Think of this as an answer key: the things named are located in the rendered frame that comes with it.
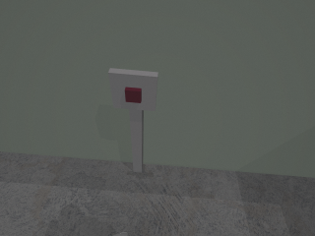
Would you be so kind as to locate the button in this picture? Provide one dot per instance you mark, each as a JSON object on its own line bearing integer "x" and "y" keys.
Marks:
{"x": 133, "y": 95}

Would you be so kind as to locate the panel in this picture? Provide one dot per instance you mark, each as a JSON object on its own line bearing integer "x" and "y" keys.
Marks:
{"x": 147, "y": 81}

